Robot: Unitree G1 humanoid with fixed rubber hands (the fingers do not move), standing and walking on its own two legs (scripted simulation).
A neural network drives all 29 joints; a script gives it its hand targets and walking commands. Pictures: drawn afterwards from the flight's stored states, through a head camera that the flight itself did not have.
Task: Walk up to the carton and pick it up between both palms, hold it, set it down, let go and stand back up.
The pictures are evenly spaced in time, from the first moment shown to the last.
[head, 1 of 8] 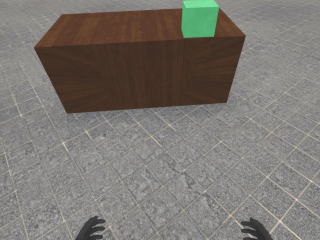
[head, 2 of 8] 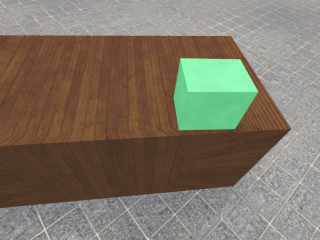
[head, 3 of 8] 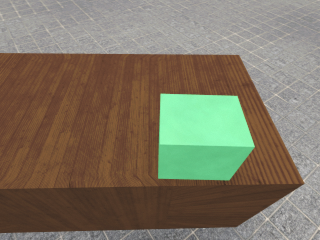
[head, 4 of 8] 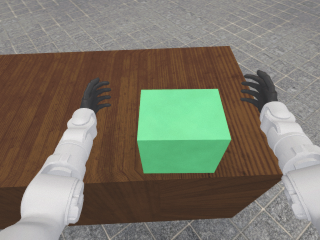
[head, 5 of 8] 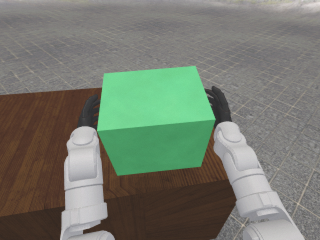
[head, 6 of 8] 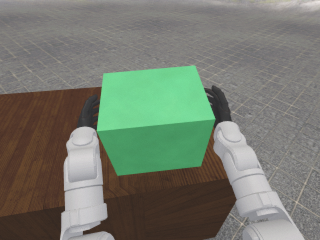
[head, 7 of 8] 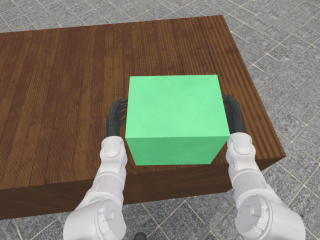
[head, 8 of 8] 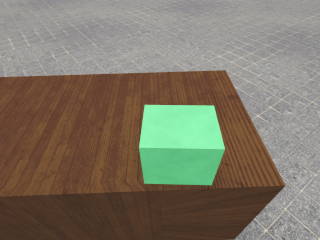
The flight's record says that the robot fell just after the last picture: no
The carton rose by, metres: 0.20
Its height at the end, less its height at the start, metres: +0.00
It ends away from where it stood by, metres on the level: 0.00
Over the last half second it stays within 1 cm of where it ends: yes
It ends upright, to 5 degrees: yes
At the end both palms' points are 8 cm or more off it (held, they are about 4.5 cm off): yes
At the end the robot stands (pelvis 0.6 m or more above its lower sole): yes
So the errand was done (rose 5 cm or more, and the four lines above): yes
